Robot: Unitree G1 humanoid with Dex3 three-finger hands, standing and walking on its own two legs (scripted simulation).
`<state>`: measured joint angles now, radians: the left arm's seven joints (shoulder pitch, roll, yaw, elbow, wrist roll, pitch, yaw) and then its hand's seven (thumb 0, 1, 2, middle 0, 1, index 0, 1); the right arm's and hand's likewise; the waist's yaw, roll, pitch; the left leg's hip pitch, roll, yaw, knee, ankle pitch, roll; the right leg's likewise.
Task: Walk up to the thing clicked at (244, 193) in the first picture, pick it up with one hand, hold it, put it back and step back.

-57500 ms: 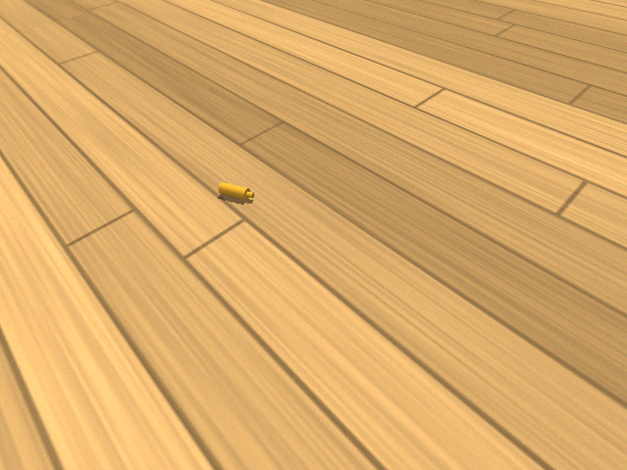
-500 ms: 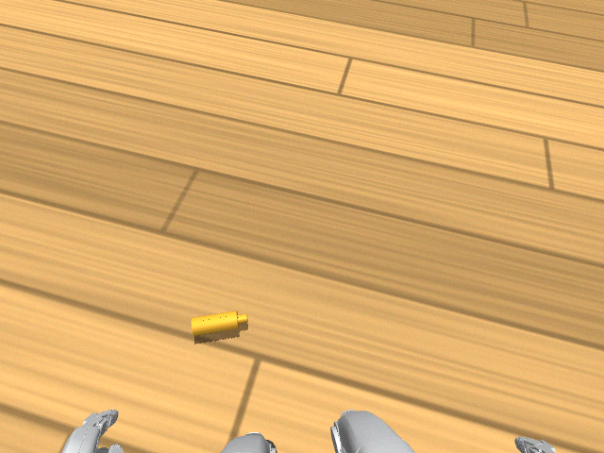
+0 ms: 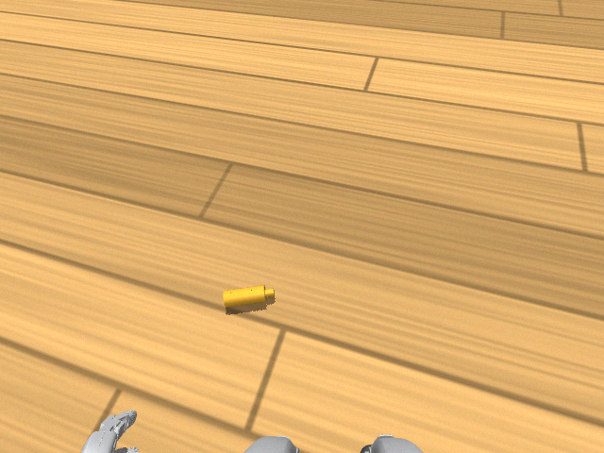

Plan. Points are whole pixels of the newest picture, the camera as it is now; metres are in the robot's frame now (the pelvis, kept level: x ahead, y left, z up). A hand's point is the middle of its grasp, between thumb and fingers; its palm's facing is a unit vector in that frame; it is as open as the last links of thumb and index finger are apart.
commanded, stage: step back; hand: left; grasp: from above
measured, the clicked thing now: (249, 295) +0.65 +0.27 -0.73
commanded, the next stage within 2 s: none
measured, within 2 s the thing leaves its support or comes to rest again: neither
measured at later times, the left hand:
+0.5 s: hand out of the picture -0.09 +0.26 -0.16, palm faces -0.04 -0.91 -0.41, open 7.4 cm
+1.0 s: hand out of the picture -0.23 +0.25 -0.15, palm faces -0.02 -0.92 -0.40, open 7.4 cm
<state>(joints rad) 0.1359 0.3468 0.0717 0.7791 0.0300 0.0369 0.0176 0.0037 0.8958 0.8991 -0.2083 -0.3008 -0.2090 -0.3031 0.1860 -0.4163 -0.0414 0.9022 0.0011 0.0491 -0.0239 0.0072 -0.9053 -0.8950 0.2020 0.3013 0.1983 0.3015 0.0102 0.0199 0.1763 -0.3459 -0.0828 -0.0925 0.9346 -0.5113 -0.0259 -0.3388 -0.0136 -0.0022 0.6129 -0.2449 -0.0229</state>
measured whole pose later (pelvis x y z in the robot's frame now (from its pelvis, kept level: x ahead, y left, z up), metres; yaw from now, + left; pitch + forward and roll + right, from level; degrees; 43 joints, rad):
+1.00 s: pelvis -0.35 -0.02 +0.00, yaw -1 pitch -2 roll -1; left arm 0.13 0.39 0.07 0.83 0.01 0.06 0.01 0.00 0.90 0.90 -0.21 -0.30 -0.21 -0.30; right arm 0.15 -0.37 -0.03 0.85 -0.03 0.04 -0.01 0.01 -0.90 -0.89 0.21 0.30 0.20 0.30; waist 0.00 0.00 0.17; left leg -0.36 0.03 -0.03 0.63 -0.23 0.00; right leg -0.38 0.07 0.07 1.01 -0.54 0.01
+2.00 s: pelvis -0.42 -0.02 +0.00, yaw +2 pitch -2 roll +0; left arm 0.20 0.37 0.04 1.00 0.01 -0.01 -0.01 0.00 0.90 0.90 -0.21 -0.30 -0.21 -0.30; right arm 0.18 -0.37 -0.05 1.02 -0.04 -0.01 0.01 0.01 -0.91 -0.90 0.20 0.30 0.20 0.30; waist 0.03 -0.01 0.08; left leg -0.30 0.02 0.01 0.61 -0.26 -0.01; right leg -0.27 -0.02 0.01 0.65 -0.35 0.00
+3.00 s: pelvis -0.40 -0.02 +0.02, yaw +1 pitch -2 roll +0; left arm 0.10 0.35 0.00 1.16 0.01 -0.01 -0.01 0.00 0.90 0.90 -0.21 -0.30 -0.21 -0.30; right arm 0.09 -0.34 -0.01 1.17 -0.01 -0.01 0.01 0.01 -0.91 -0.90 0.20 0.30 0.20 0.30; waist -0.01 0.00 0.06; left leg -0.14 0.02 0.02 0.32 -0.15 -0.02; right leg -0.10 -0.01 0.02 0.32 -0.19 0.02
